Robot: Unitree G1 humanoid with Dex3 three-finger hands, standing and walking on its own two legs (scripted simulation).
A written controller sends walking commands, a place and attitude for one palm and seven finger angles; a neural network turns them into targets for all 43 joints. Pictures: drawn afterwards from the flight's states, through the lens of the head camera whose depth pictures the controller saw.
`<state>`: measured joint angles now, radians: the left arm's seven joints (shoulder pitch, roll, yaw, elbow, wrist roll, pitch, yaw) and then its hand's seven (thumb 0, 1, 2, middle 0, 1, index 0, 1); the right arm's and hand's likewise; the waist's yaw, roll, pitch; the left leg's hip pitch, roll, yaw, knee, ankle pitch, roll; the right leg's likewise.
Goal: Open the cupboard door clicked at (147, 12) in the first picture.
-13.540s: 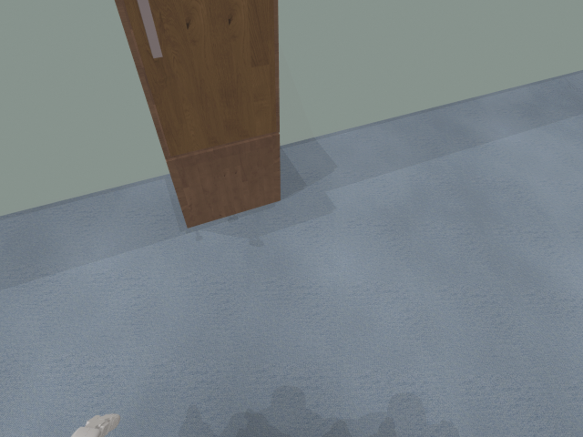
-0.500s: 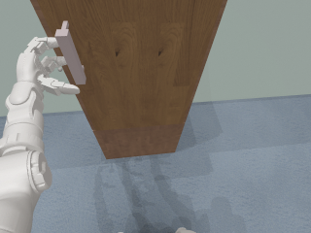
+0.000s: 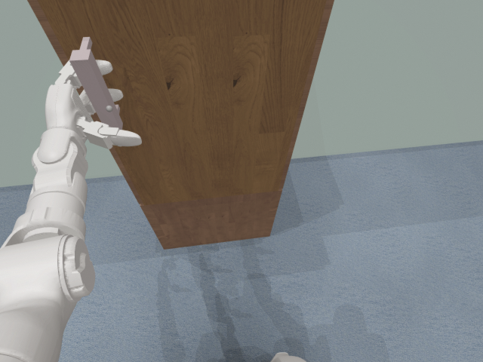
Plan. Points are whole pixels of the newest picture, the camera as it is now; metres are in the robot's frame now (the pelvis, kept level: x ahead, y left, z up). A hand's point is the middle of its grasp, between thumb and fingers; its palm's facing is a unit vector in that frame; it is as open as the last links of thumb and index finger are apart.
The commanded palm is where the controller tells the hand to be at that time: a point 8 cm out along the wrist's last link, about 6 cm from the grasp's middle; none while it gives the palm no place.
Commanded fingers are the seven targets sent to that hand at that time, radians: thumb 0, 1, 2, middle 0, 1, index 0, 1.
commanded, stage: slide the fingers in behind the handle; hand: left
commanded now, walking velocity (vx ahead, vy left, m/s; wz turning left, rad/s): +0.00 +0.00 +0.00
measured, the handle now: (101, 88) +0.55 +0.21 +0.13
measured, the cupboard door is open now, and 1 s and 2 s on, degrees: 0 0 25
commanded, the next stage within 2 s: close the thumb around the handle in 0.50 s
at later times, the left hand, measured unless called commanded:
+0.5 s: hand (106, 113) +0.49 +0.19 +0.13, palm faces +0.07 -1.00 +0.00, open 14.0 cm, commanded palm +0.46 +0.24 +0.13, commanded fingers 0.00 -0.50 0.30 -0.30 -1.20 -0.30 -1.20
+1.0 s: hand (111, 109) +0.50 +0.18 +0.13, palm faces +0.07 -1.00 +0.01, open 9.6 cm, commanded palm +0.46 +0.23 +0.13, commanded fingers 0.00 0.68 0.80 -0.38 -1.33 -0.38 -1.33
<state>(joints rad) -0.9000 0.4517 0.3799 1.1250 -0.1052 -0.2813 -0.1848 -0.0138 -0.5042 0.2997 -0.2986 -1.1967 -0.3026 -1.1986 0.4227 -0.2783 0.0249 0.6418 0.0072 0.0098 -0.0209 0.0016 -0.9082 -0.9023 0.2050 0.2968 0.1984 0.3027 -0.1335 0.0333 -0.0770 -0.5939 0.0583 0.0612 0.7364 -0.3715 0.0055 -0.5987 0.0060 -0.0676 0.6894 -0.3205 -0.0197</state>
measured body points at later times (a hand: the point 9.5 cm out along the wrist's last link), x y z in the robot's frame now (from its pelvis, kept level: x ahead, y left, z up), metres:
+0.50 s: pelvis -0.01 +0.01 +0.00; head +0.07 +0.01 +0.44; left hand +0.48 +0.24 +0.13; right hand +0.02 -0.26 -0.12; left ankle -0.01 +0.11 -0.71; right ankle +0.00 -0.11 -0.71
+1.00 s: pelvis +0.00 +0.01 +0.00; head +0.07 +0.01 +0.44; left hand +0.49 +0.24 +0.13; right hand +0.01 -0.25 -0.12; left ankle -0.01 +0.11 -0.71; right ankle +0.00 -0.11 -0.71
